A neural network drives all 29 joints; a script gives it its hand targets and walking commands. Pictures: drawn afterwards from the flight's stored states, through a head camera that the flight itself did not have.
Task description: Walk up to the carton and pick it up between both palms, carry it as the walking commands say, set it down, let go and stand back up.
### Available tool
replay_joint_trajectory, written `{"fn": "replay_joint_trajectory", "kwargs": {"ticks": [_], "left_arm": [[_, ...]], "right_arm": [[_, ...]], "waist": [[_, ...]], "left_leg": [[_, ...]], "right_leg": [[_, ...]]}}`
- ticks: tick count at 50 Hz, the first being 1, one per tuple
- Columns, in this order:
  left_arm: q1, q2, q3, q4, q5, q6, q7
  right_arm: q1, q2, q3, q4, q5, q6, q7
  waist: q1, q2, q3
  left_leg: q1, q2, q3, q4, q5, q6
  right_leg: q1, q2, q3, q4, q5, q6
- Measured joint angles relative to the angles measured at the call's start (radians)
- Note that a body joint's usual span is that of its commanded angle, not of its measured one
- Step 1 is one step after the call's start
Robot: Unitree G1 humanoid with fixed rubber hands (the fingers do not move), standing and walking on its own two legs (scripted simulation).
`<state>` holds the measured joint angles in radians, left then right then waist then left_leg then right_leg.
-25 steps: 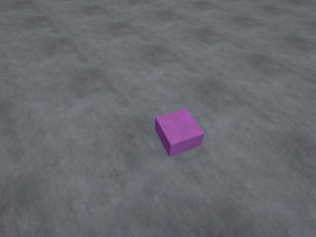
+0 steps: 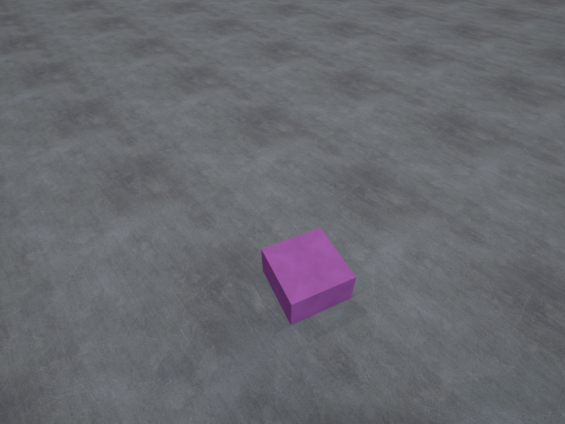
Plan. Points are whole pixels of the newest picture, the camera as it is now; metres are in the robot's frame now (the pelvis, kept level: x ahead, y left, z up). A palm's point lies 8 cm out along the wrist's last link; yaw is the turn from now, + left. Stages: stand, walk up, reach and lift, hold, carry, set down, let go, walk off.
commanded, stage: walk up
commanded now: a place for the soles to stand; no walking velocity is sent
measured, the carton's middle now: (306, 273) +0.83 -0.05 -0.68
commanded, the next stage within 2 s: none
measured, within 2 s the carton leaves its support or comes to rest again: neither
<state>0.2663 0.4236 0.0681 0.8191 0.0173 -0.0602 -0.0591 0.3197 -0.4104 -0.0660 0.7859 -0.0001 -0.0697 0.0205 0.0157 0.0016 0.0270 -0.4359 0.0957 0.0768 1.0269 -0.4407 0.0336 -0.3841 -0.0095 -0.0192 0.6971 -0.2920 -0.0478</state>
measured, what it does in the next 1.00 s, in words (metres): walks ahead: left foot, then right foot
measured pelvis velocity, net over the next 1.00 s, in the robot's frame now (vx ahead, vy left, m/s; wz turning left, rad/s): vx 0.23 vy -0.06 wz -0.06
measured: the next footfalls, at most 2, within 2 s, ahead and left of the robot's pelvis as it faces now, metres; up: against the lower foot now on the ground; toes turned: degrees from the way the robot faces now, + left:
left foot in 0.12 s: +0.12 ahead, +0.15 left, +0.00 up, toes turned +6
right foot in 0.44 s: +0.23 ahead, -0.15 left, +0.00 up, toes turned -4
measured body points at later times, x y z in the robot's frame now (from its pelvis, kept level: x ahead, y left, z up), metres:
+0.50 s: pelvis +0.13 -0.03 -0.01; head +0.15 -0.02 +0.44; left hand +0.24 +0.29 -0.11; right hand +0.17 -0.36 -0.11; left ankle +0.09 +0.13 -0.69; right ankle +0.19 -0.14 -0.72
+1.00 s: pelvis +0.23 -0.06 -0.01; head +0.25 -0.04 +0.44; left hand +0.35 +0.26 -0.12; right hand +0.25 -0.39 -0.10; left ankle +0.24 +0.11 -0.72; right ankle +0.28 -0.18 -0.72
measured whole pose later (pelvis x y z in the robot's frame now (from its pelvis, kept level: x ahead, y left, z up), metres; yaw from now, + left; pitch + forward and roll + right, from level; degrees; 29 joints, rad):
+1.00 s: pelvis +0.23 -0.06 -0.01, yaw -3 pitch +1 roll +1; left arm 0.27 0.43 0.08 0.78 0.03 -0.01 -0.06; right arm 0.38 -0.41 -0.06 0.79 0.00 -0.08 -0.03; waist -0.02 -0.05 0.03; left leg -0.39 0.13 0.07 0.79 -0.39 -0.04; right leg -0.47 -0.05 -0.02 0.77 -0.35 -0.03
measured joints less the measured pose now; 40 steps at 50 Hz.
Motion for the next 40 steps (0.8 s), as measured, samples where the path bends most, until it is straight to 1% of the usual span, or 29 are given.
{"fn": "replay_joint_trajectory", "kwargs": {"ticks": [3, 5, 6, 7, 8, 10, 12, 17, 19, 21, 22, 23, 24, 26, 28, 29, 31, 34, 36, 37, 38, 39, 40], "left_arm": [[0.0, 0.0, 0.0, 0.001, 0.0, 0.002, -0.002], [0.0, 0.0, 0.0, 0.002, 0.0, 0.009, -0.007], [0.0, 0.0, -0.001, 0.002, 0.0, 0.015, -0.008], [0.0, 0.0, -0.001, 0.003, 0.0, 0.021, -0.008], [-0.001, -0.001, -0.002, 0.007, -0.002, 0.027, -0.008], [-0.001, 0.0, -0.005, 0.013, 0.005, 0.035, -0.006], [0.0, 0.0, -0.002, 0.012, 0.008, 0.035, -0.006], [0.0, 0.0, -0.001, 0.002, 0.007, 0.034, -0.017], [0.0, 0.001, -0.001, -0.01, 0.007, 0.033, -0.022], [0.001, 0.001, 0.002, -0.026, 0.006, 0.025, -0.023], [0.001, 0.003, 0.007, -0.028, 0.007, 0.018, -0.022], [0.0, 0.003, 0.016, -0.03, 0.008, 0.011, -0.018], [0.001, 0.002, 0.012, -0.027, 0.008, 0.007, -0.013], [0.001, 0.001, -0.006, -0.014, 0.005, 0.008, -0.01], [0.0, 0.001, -0.004, -0.013, 0.005, 0.008, -0.004], [0.0, 0.001, -0.001, -0.014, 0.005, 0.008, -0.001], [0.0, 0.001, 0.004, -0.017, 0.005, 0.008, 0.001], [0.0, 0.001, 0.004, -0.02, 0.006, 0.016, -0.002], [0.001, 0.0, 0.004, -0.022, 0.005, 0.03, -0.006], [0.001, 0.0, 0.004, -0.022, 0.004, 0.038, -0.006], [0.001, 0.0, 0.001, -0.021, 0.005, 0.048, -0.006], [0.001, 0.0, -0.001, -0.022, 0.009, 0.057, -0.005], [0.001, 0.0, -0.001, -0.023, 0.013, 0.063, -0.003]], "right_arm": [[-0.015, 0.0, 0.0, 0.0, 0.0, -0.005, 0.0], [-0.017, 0.0, 0.0, -0.001, 0.0, -0.015, 0.0], [-0.016, 0.0, 0.0, -0.001, 0.0, -0.023, 0.0], [-0.013, 0.0, 0.0, 0.0, 0.0, -0.034, -0.001], [-0.007, 0.0, 0.0, 0.0, 0.0, -0.044, -0.002], [0.007, 0.0, -0.001, 0.001, 0.0, -0.052, -0.008], [0.018, 0.0, 0.0, 0.001, 0.0, -0.054, -0.011], [0.047, 0.0, 0.0, 0.001, 0.0, -0.046, -0.015], [0.055, 0.001, 0.0, 0.001, 0.0, -0.038, -0.015], [0.058, 0.001, 0.0, 0.001, 0.0, -0.027, -0.015], [0.061, 0.001, 0.0, 0.001, 0.0, -0.02, -0.015], [0.061, 0.001, 0.001, 0.002, 0.0, -0.011, -0.015], [0.057, 0.001, 0.001, 0.003, 0.0, 0.002, -0.016], [0.044, 0.001, 0.001, 0.001, 0.0, 0.021, -0.019], [0.031, 0.0, 0.001, 0.0, 0.0, 0.015, -0.019], [0.025, 0.0, 0.001, 0.0, 0.0, 0.009, -0.019], [0.016, -0.001, 0.001, -0.001, 0.0, -0.001, -0.019], [0.006, -0.001, 0.001, -0.001, 0.0, -0.015, -0.019], [0.009, -0.001, 0.0, -0.001, 0.0, -0.033, -0.019], [0.011, -0.001, 0.0, 0.0, 0.0, -0.045, -0.022], [0.017, 0.0, 0.0, 0.0, 0.0, -0.053, -0.027], [0.025, -0.001, 0.0, 0.001, 0.0, -0.056, -0.032], [0.032, 0.0, 0.0, 0.001, 0.0, -0.056, -0.038]], "waist": [[0.015, -0.001, 0.0], [0.019, -0.003, 0.0], [0.019, -0.003, -0.001], [0.018, -0.007, 0.0], [0.013, -0.01, 0.001], [0.003, -0.013, 0.001], [-0.006, -0.018, 0.001], [-0.043, -0.036, -0.001], [-0.056, -0.038, -0.002], [-0.061, -0.036, -0.003], [-0.059, -0.038, -0.003], [-0.052, -0.041, 0.001], [-0.043, -0.038, 0.003], [-0.029, -0.025, 0.002], [-0.017, -0.019, 0.001], [-0.011, -0.016, 0.001], [0.001, -0.015, 0.001], [0.014, -0.018, 0.002], [0.013, -0.018, 0.001], [0.013, -0.022, 0.004], [0.009, -0.025, 0.006], [0.005, -0.028, 0.006], [0.001, -0.031, 0.006]], "left_leg": [[-0.002, 0.0, 0.0, -0.135, 0.0, -0.006], [0.006, -0.002, 0.0, -0.244, 0.022, -0.009], [0.019, -0.007, 0.0, -0.314, 0.061, -0.01], [0.027, -0.01, 0.0, -0.343, 0.143, -0.015], [0.029, -0.011, 0.0, -0.336, 0.167, -0.024], [0.043, -0.008, -0.001, -0.336, 0.143, -0.03], [0.061, 0.002, 0.0, -0.357, 0.124, -0.033], [0.109, 0.012, 0.001, -0.386, 0.102, -0.048], [0.123, 0.016, 0.001, -0.382, 0.082, -0.055], [0.124, 0.023, 0.003, -0.355, 0.053, -0.061], [0.12, 0.027, 0.004, -0.316, 0.031, -0.058], [0.107, 0.031, 0.003, -0.239, 0.005, -0.048], [0.084, 0.031, 0.001, -0.135, -0.013, -0.037], [0.037, 0.016, -0.002, 0.033, -0.021, -0.015], [0.004, 0.002, -0.003, 0.08, -0.001, -0.007], [-0.006, 0.001, -0.004, 0.069, 0.002, -0.007], [-0.011, 0.001, -0.005, -0.004, 0.002, -0.007], [-0.01, -0.001, -0.005, -0.156, 0.006, -0.008], [0.012, -0.011, -0.006, -0.3, 0.066, -0.007], [0.018, -0.014, -0.005, -0.321, 0.142, -0.014], [0.02, -0.014, -0.005, -0.307, 0.157, -0.027], [0.025, -0.012, -0.006, -0.299, 0.145, -0.034], [0.033, -0.009, -0.006, -0.3, 0.129, -0.036]], "right_leg": [[0.01, 0.0, 0.002, 0.0, -0.021, -0.004], [0.01, 0.001, 0.0, 0.0, -0.033, 0.006], [0.009, 0.001, 0.0, 0.003, -0.04, 0.014], [0.004, -0.001, 0.002, 0.026, -0.056, 0.013], [-0.008, 0.0, 0.004, 0.083, -0.076, 0.008], [-0.053, 0.001, 0.004, 0.212, -0.103, 0.017], [-0.096, -0.004, 0.006, 0.255, -0.105, 0.025], [-0.151, -0.037, 0.006, 0.246, -0.105, 0.048], [-0.152, -0.039, 0.006, 0.193, -0.106, 0.049], [-0.139, -0.038, -0.003, 0.095, -0.089, 0.042], [-0.115, -0.037, -0.007, 0.036, -0.084, 0.033], [-0.104, -0.034, -0.005, 0.026, -0.013, 0.027], [-0.1, -0.029, -0.004, 0.053, 0.019, 0.029], [-0.064, -0.019, -0.004, 0.059, 0.002, 0.031], [-0.023, -0.018, -0.005, 0.038, -0.02, 0.025], [-0.009, -0.017, -0.005, 0.03, -0.026, 0.021], [0.008, -0.017, -0.006, 0.027, -0.039, 0.011], [0.012, -0.016, -0.009, 0.027, -0.056, 0.012], [0.009, -0.015, -0.015, 0.037, -0.071, 0.018], [-0.001, -0.017, -0.012, 0.072, -0.088, 0.015], [-0.019, -0.017, -0.011, 0.14, -0.099, 0.014], [-0.044, -0.016, -0.008, 0.209, -0.117, 0.016], [-0.069, -0.016, -0.006, 0.264, -0.126, 0.019]]}}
